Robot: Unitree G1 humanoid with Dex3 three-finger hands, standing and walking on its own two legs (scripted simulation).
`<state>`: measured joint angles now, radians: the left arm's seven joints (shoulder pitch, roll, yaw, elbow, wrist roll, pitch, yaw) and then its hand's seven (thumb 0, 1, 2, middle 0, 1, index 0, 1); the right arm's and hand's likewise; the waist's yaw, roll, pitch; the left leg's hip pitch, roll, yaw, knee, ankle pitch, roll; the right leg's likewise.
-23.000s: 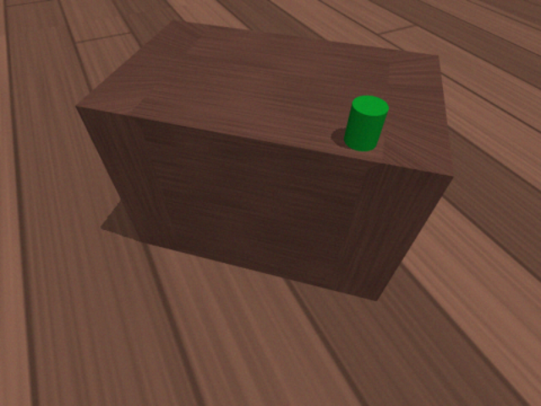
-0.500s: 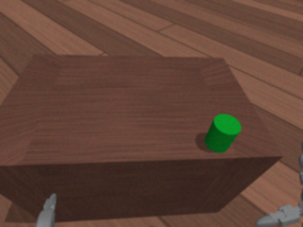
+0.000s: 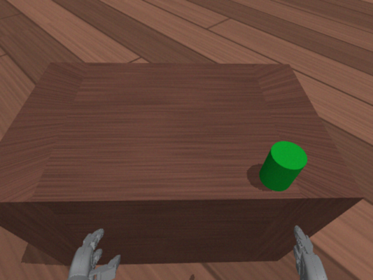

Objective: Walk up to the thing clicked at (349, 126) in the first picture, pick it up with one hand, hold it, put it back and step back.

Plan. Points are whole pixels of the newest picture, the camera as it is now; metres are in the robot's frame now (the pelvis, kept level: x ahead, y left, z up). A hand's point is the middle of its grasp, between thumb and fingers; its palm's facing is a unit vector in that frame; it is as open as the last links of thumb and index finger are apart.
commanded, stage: home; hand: right
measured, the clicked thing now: (281, 166) +0.40 -0.24 -0.02
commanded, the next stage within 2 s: none
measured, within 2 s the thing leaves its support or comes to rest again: neither
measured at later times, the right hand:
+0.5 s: hand (262, 261) +0.19 -0.17 -0.11, palm faces +0.08 +0.97 -0.23, open 17.4 cm
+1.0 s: hand out of the picture +0.07 -0.27 -0.15, palm faces -0.09 +0.91 -0.40, open 17.2 cm
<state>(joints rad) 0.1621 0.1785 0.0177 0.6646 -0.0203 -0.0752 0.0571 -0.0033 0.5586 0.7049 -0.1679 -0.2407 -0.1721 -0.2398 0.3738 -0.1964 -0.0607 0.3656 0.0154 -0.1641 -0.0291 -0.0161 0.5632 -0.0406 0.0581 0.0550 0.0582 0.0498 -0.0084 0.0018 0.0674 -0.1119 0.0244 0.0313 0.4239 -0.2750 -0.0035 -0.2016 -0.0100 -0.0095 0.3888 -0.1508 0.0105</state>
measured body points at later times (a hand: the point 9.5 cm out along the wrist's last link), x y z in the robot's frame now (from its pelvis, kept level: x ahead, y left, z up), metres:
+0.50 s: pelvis +0.01 +0.00 +0.00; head +0.04 +0.01 +0.45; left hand +0.13 +0.25 -0.12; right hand +0.18 -0.22 -0.09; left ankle -0.03 +0.12 -0.74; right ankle +0.04 -0.13 -0.74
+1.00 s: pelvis +0.00 +0.00 +0.00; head -0.01 +0.01 +0.45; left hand +0.06 +0.31 -0.13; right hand +0.08 -0.32 -0.12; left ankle -0.03 +0.12 -0.74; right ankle +0.04 -0.13 -0.74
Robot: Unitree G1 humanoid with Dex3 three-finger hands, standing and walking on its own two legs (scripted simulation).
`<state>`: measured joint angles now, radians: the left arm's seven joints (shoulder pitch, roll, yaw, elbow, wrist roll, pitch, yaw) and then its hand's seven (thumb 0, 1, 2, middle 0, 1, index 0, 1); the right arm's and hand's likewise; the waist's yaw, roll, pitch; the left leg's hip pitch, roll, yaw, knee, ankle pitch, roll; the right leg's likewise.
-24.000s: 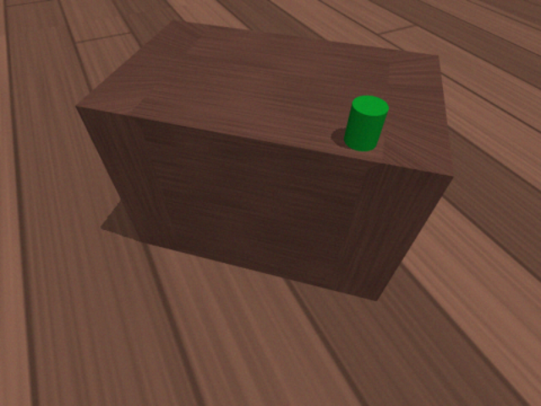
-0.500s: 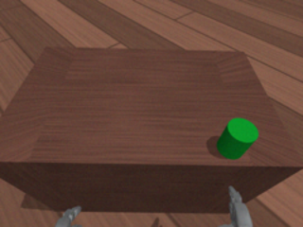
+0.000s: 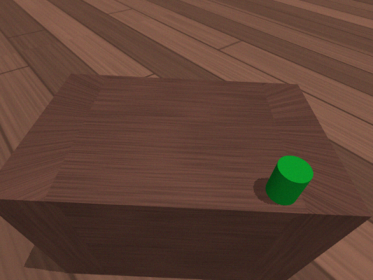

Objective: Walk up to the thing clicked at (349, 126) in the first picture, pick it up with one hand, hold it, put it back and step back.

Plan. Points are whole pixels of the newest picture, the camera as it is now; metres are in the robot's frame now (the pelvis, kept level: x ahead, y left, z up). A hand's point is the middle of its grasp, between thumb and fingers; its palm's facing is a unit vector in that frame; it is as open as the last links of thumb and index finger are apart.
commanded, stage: home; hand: right
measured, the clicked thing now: (287, 180) +0.38 -0.26 -0.03
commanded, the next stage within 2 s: stand in 1.40 s
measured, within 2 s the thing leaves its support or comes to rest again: neither
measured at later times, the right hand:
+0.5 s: hand out of the picture +0.04 -0.27 -0.16, palm faces -0.07 +0.93 -0.35, open 17.2 cm
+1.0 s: hand out of the picture +0.06 -0.28 -0.16, palm faces -0.07 +0.93 -0.35, open 17.2 cm
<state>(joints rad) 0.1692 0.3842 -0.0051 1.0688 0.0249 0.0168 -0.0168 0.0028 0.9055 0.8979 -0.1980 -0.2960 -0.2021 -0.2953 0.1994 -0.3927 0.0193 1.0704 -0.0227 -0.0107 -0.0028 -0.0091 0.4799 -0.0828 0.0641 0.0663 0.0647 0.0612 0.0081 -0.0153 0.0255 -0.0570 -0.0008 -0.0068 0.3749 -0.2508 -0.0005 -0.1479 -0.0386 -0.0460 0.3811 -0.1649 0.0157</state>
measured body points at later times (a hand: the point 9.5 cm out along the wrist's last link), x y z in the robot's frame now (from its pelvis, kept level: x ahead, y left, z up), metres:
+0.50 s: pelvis -0.01 -0.01 +0.00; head -0.01 -0.01 +0.45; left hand +0.04 +0.29 -0.13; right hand +0.05 -0.32 -0.13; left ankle -0.02 +0.12 -0.74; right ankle +0.03 -0.13 -0.74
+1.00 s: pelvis +0.00 -0.02 +0.00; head +0.00 -0.02 +0.45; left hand +0.06 +0.28 -0.13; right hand +0.07 -0.32 -0.13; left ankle -0.02 +0.12 -0.74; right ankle +0.03 -0.13 -0.74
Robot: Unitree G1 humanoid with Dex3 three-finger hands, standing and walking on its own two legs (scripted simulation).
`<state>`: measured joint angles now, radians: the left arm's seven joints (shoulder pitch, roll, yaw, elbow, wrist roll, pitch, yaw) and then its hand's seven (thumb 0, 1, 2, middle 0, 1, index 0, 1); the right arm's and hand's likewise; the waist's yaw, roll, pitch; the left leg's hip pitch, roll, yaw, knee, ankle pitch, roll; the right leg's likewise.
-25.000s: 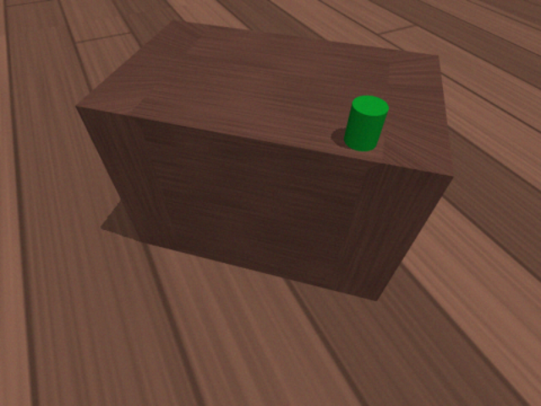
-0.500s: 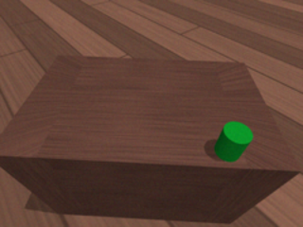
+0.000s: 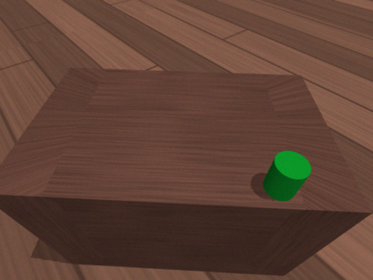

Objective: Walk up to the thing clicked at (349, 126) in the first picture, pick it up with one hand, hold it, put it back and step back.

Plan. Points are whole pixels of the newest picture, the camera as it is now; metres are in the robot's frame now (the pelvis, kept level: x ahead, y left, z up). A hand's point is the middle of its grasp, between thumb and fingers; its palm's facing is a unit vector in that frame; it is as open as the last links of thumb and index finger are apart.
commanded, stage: home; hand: right
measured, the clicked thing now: (285, 176) +0.38 -0.25 -0.03
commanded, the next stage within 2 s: stand in 0.40 s
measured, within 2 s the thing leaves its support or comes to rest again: neither
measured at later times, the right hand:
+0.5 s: hand out of the picture +0.07 -0.26 -0.16, palm faces -0.05 +0.94 -0.35, open 17.2 cm
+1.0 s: hand out of the picture +0.07 -0.26 -0.16, palm faces -0.05 +0.94 -0.35, open 8.4 cm
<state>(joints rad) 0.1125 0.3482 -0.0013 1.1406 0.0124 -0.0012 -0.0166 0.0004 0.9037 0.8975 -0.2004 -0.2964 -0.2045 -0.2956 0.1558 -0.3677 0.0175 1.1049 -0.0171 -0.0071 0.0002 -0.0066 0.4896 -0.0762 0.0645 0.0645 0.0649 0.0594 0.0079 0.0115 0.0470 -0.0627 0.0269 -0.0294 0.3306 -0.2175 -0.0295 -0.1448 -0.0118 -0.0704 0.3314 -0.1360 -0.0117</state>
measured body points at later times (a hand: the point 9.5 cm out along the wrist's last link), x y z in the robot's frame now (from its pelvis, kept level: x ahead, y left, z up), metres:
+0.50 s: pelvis +0.01 +0.00 +0.00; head +0.01 -0.01 +0.45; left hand +0.08 +0.30 -0.13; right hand +0.08 -0.31 -0.13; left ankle -0.02 +0.14 -0.75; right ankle +0.03 -0.11 -0.75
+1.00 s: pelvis +0.01 +0.00 +0.00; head +0.02 -0.01 +0.45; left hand +0.09 +0.30 -0.13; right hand +0.08 -0.30 -0.14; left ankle -0.02 +0.14 -0.75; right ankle +0.03 -0.11 -0.75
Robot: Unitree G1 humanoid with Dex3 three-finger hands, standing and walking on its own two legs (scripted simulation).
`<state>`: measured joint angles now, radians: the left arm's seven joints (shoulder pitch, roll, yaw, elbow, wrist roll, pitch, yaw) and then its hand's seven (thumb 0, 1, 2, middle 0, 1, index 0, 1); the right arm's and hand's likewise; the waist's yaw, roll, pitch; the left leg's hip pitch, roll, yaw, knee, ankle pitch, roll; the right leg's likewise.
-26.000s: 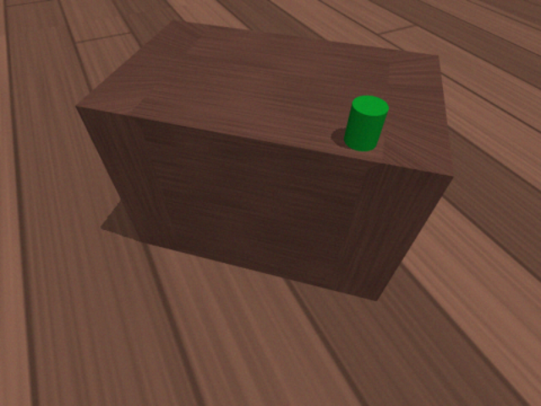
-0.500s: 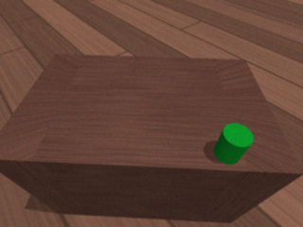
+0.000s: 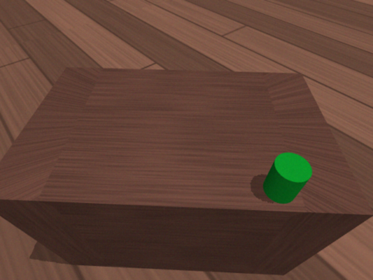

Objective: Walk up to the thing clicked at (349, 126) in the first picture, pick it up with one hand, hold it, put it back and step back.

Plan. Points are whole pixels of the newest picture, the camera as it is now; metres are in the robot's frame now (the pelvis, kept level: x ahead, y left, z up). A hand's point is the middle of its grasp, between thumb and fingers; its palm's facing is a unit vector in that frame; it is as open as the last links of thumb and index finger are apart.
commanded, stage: stand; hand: right
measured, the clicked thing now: (285, 178) +0.37 -0.24 -0.03
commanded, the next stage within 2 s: none
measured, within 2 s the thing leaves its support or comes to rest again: neither
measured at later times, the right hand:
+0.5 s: hand out of the picture +0.06 -0.25 -0.16, palm faces -0.04 +0.94 -0.34, open 7.4 cm
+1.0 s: hand out of the picture +0.06 -0.25 -0.16, palm faces -0.04 +0.94 -0.34, open 7.4 cm
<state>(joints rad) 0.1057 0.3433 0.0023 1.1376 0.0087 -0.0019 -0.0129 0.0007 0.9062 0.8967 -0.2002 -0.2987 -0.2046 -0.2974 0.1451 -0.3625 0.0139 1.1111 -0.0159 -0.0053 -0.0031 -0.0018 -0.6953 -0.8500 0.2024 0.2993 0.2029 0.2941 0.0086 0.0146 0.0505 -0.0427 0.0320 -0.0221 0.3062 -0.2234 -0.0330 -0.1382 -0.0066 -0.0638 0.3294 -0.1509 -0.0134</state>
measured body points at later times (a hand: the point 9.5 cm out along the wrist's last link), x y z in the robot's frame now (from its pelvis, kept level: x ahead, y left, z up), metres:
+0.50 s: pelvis +0.00 +0.00 +0.00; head +0.00 +0.00 +0.45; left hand +0.07 +0.30 -0.13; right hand +0.06 -0.30 -0.14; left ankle -0.03 +0.14 -0.75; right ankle +0.02 -0.11 -0.75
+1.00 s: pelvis +0.00 +0.00 +0.00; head +0.01 -0.01 +0.45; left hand +0.07 +0.30 -0.13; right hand +0.06 -0.30 -0.14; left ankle -0.03 +0.14 -0.75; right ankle +0.02 -0.11 -0.75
